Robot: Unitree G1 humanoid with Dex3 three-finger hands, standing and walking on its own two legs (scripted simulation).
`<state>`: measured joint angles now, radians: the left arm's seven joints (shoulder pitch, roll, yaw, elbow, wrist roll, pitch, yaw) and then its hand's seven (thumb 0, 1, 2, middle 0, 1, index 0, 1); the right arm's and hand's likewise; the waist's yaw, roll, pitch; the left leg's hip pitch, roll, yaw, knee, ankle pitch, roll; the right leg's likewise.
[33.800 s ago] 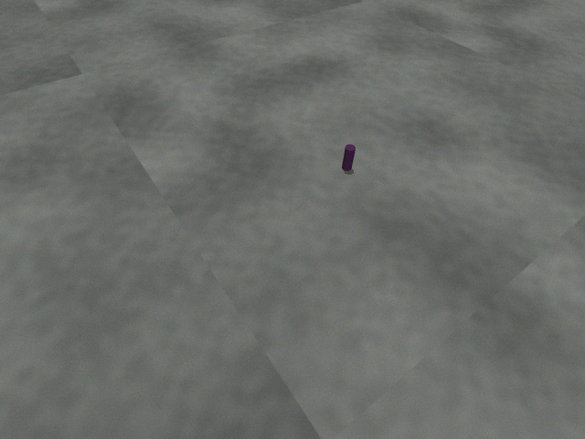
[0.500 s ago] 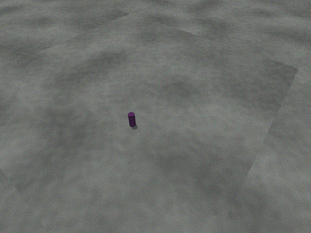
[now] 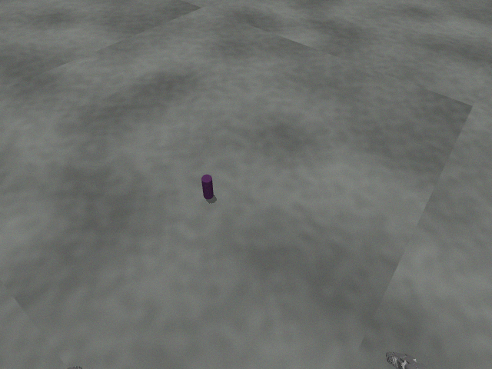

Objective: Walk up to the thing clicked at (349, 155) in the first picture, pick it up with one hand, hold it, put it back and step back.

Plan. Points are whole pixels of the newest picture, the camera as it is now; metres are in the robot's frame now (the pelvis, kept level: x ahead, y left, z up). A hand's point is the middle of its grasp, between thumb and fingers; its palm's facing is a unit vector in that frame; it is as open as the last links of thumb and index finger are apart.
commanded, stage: step back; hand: left
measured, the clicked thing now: (207, 187) +1.01 +0.17 -0.70
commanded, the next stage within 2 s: stand in 0.06 s
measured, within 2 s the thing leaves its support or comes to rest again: neither
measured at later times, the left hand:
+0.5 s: hand out of the picture +0.08 +0.25 -0.14, palm faces -0.03 -0.94 -0.33, open 7.4 cm
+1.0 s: hand out of the picture +0.04 +0.25 -0.15, palm faces -0.02 -0.94 -0.35, open 7.4 cm
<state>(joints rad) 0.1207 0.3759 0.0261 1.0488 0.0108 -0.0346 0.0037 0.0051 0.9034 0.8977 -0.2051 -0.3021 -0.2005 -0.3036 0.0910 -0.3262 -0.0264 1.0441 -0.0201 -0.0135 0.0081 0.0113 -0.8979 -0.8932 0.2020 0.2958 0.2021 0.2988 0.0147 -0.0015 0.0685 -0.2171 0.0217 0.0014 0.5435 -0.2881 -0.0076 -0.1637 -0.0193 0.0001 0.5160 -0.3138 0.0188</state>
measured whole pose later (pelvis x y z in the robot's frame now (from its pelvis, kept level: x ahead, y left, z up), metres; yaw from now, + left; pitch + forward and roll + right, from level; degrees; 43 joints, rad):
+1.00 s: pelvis -0.02 -0.01 +0.01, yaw +1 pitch -2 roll +0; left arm 0.12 0.36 0.00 1.15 0.01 -0.02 0.00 0.00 0.90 0.90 -0.20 -0.30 -0.20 -0.30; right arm 0.10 -0.35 0.00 1.15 -0.01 -0.01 0.01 0.01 -0.90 -0.89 0.20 0.30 0.20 0.30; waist 0.00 0.00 0.05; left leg -0.15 0.02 -0.01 0.34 -0.15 -0.02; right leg -0.10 -0.02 -0.01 0.32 -0.19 0.02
